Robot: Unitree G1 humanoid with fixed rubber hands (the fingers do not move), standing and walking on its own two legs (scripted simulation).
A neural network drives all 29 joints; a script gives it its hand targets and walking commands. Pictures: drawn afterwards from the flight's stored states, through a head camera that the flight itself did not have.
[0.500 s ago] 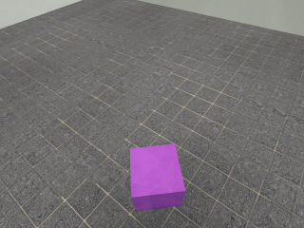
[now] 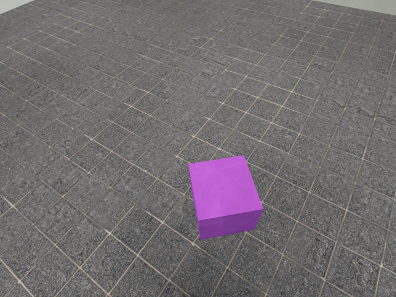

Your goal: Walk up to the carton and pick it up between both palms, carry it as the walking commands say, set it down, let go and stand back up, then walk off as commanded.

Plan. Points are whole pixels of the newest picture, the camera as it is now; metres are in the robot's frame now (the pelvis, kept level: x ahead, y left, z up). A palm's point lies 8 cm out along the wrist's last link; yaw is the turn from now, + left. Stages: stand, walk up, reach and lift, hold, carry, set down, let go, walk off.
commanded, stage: walk off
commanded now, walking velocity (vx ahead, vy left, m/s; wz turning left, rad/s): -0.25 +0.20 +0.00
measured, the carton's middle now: (222, 197) +0.62 -0.08 -0.64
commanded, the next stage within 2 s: stand in 1.68 s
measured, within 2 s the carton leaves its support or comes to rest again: neither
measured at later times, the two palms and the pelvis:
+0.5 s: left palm out of the picture -0.08 +0.42 -0.16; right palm out of the picture -0.08 -0.14 -0.14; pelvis -0.11 +0.14 -0.02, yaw +0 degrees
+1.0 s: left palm out of the picture -0.22 +0.49 -0.11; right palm out of the picture -0.20 -0.03 -0.15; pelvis -0.22 +0.23 +0.00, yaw +0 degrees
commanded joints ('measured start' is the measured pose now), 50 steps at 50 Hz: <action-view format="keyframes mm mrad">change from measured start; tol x32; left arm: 1 144 42 8 3 -9 -8 8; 50 104 137 54 -70 33 -61 -6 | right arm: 1 96 -176 -41 11 5 10 -11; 50 3 -97 -78 -92 1 8 24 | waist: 1 10 126 -93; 4 -10 -323 -90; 20 51 -292 -39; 25 -35 527 -46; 39 1 -291 -72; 50 81 -188 -43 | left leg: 1 192 244 -325 -177 76 74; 5 -243 -9 -132 537 -425 -107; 9 -224 -43 -201 932 -276 -180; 19 -111 107 -80 331 -383 -225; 24 264 233 -171 -171 111 -145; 27 -144 333 -209 -128 134 68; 36 169 275 -306 -68 191 81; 40 -253 3 -164 505 -460 -99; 50 -298 32 -184 737 -294 -216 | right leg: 1 22 -44 10 -303 126 -31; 5 -63 -563 422 -654 329 -245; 12 114 -340 119 -399 893 -176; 21 51 -328 160 -361 702 -88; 25 -256 18 55 291 -221 5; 27 -162 6 164 560 -109 -34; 38 111 -115 62 -557 264 -20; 40 -11 -547 426 -566 487 -199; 50 184 -359 189 -434 642 -170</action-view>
